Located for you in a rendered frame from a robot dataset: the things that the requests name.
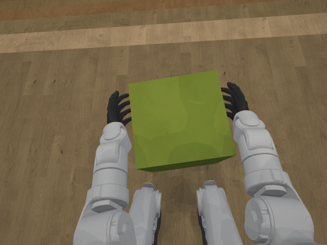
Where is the robot left forearm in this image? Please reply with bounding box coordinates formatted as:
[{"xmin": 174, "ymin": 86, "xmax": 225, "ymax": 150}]
[{"xmin": 73, "ymin": 122, "xmax": 132, "ymax": 245}]

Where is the carton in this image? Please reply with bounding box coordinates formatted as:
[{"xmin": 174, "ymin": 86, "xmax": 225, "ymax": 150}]
[{"xmin": 128, "ymin": 70, "xmax": 236, "ymax": 173}]

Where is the robot left upper arm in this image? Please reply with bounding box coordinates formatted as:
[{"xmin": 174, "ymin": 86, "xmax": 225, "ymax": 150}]
[{"xmin": 74, "ymin": 209, "xmax": 136, "ymax": 245}]

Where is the robot left thigh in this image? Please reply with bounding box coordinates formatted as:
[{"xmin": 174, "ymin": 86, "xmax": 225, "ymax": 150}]
[{"xmin": 128, "ymin": 187, "xmax": 161, "ymax": 245}]

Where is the robot right thigh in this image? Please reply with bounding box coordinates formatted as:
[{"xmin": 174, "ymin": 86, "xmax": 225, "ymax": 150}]
[{"xmin": 196, "ymin": 185, "xmax": 243, "ymax": 245}]

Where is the robot right upper arm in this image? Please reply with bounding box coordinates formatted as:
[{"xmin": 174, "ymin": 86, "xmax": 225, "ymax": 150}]
[{"xmin": 244, "ymin": 195, "xmax": 327, "ymax": 245}]

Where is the robot thigh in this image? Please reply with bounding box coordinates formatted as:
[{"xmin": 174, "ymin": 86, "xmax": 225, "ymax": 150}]
[
  {"xmin": 128, "ymin": 187, "xmax": 161, "ymax": 245},
  {"xmin": 196, "ymin": 185, "xmax": 243, "ymax": 245}
]

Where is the right robot hand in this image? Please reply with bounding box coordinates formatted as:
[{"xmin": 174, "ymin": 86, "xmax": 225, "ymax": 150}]
[{"xmin": 221, "ymin": 82, "xmax": 249, "ymax": 120}]

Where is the left robot hand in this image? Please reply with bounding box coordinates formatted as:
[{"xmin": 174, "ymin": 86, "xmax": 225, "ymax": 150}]
[{"xmin": 107, "ymin": 91, "xmax": 132, "ymax": 126}]

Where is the robot right forearm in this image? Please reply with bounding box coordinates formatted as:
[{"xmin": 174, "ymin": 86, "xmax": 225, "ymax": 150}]
[{"xmin": 233, "ymin": 110, "xmax": 314, "ymax": 237}]

